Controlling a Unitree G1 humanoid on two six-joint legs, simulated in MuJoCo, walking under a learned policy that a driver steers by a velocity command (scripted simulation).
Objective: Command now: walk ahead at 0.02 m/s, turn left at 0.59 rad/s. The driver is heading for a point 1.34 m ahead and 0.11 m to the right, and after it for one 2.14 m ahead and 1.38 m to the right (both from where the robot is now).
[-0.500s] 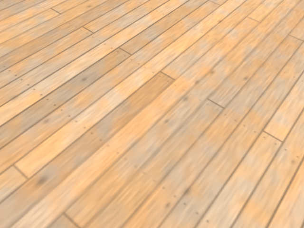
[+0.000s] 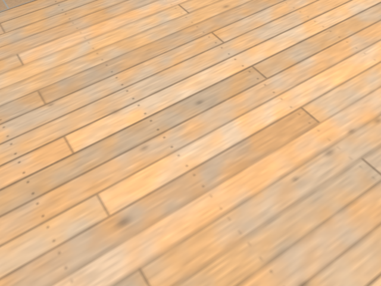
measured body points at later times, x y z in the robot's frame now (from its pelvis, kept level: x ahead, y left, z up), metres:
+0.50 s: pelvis +0.06 +0.07 +0.01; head +0.06 +0.11 +0.46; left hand +0.15 +0.36 -0.11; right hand +0.14 -0.19 -0.09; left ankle -0.02 +0.14 -0.74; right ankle +0.18 -0.09 -0.65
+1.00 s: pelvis +0.34 +0.06 +0.00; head +0.37 +0.06 +0.45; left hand +0.47 +0.33 -0.11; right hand +0.45 -0.21 -0.10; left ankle +0.28 +0.21 -0.64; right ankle +0.38 -0.01 -0.74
